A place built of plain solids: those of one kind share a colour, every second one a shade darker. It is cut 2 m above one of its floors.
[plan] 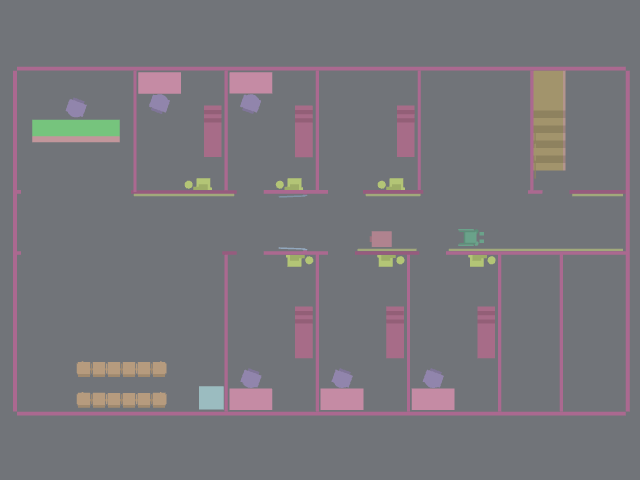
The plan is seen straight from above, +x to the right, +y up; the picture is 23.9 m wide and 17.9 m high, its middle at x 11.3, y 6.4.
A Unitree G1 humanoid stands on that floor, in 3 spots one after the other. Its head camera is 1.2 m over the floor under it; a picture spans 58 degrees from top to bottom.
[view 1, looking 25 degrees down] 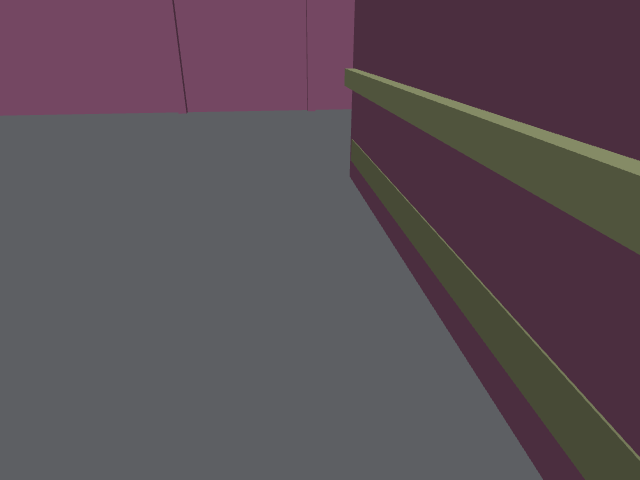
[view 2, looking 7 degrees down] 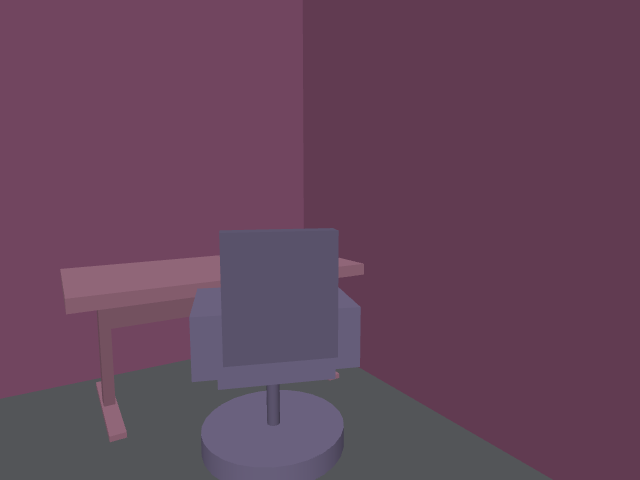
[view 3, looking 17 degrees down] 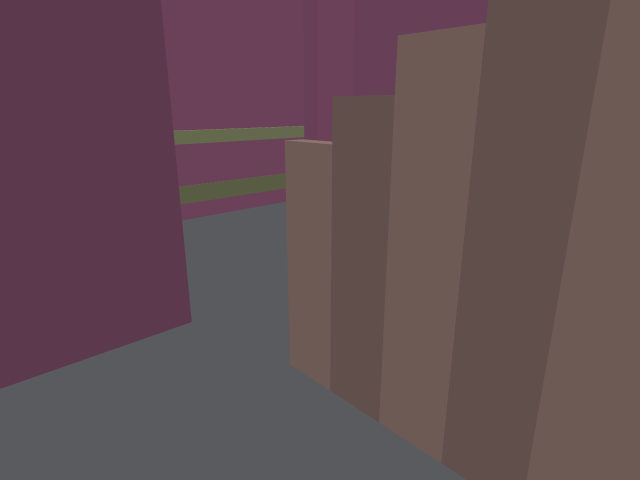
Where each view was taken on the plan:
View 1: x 8.20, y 7.35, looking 173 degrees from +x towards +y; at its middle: ground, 2.84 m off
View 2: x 9.55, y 2.95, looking -122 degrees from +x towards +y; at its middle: task_chair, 1.61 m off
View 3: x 21.61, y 10.44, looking -133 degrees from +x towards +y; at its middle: stair_wall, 1.76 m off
